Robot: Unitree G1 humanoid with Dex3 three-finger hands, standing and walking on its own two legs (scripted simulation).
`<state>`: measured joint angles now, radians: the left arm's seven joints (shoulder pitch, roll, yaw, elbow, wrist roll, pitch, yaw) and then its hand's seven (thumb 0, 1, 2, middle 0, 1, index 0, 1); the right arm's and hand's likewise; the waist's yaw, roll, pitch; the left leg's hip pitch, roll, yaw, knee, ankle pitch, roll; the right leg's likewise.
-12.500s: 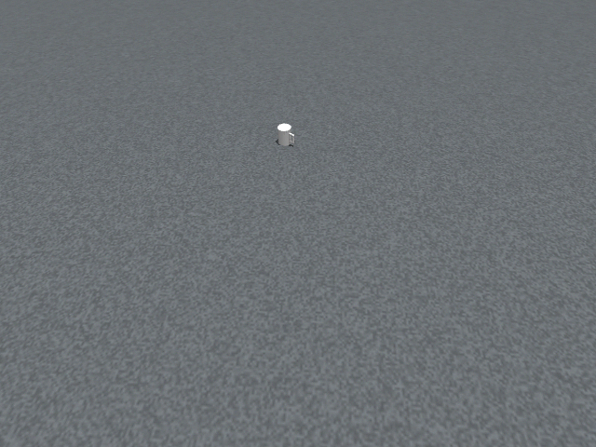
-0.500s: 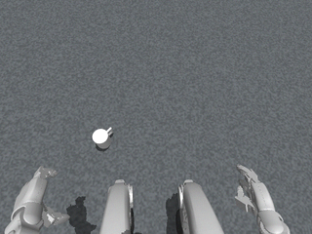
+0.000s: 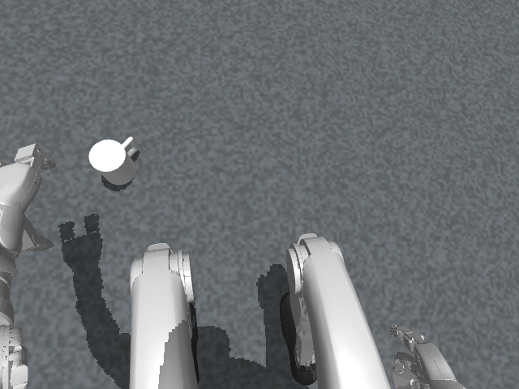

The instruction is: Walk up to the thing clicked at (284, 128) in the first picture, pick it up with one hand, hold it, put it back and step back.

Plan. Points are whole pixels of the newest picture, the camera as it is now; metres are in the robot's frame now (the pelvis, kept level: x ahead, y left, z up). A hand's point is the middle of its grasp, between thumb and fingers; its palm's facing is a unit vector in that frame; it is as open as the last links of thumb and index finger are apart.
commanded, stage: rise first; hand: left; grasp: from above
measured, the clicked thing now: (119, 158) +0.57 +0.29 -0.36
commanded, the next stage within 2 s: none
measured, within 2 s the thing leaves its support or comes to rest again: neither
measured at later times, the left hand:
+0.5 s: hand (53, 181) +0.46 +0.35 -0.19, palm faces -0.45 -0.04 -0.89, open 14.1 cm
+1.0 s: hand (66, 171) +0.49 +0.35 -0.22, palm faces -0.44 -0.06 -0.90, open 14.2 cm
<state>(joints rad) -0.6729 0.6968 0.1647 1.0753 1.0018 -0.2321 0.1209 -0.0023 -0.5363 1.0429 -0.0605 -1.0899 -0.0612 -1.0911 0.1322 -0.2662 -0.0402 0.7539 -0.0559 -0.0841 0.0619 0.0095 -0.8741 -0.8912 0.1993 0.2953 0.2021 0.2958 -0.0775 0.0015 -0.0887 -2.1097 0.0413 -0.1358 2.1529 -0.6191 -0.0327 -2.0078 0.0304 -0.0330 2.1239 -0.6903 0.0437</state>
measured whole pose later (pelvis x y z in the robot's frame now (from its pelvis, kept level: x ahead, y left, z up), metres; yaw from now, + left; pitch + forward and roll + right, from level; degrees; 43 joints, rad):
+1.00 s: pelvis +0.01 +0.01 -0.07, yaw -5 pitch +33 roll -10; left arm -0.98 0.93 0.17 1.39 1.29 -0.30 0.29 0.00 -0.55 1.01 -0.07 -1.05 -0.08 -1.05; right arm 0.12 -0.27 0.09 0.71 -0.16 0.02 0.13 0.00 -0.92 -0.90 0.20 0.30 0.20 0.30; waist -0.22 -0.04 0.00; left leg -2.33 0.03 -0.21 2.40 -0.67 -0.03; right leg -2.19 0.06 -0.07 2.32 -0.73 0.07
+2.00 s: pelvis +0.01 +0.01 -0.08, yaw -7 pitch +32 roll -12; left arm -1.04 1.02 0.16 1.42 1.29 -0.28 0.27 0.00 -0.56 1.01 -0.08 -1.06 -0.09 -1.06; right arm 0.14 -0.27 0.16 0.67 -0.16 0.03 0.14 0.00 -0.92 -0.90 0.20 0.30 0.20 0.30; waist -0.27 -0.06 0.04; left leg -2.36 0.03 -0.23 2.44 -0.67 -0.01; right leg -2.20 0.06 -0.09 2.34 -0.73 0.07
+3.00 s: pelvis +0.01 +0.02 -0.08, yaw -7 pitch +31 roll -13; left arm -1.06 1.04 0.14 1.43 1.29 -0.30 0.25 0.00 -0.56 1.02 -0.09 -1.05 -0.09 -1.05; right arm 0.13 -0.28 0.18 0.64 -0.16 0.04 0.13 0.00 -0.92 -0.90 0.20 0.30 0.20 0.30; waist -0.28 -0.06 0.04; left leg -2.37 0.02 -0.23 2.44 -0.65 -0.01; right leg -2.20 0.06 -0.09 2.33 -0.70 0.07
